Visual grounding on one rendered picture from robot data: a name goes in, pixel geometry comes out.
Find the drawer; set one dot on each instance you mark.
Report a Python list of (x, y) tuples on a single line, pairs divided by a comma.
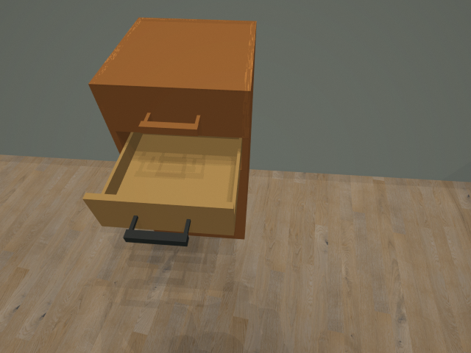
[(167, 179)]

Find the handle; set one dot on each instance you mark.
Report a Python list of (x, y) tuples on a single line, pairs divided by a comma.
[(168, 128), (153, 237)]

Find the cabinet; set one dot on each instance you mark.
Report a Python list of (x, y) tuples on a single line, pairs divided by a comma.
[(192, 71)]

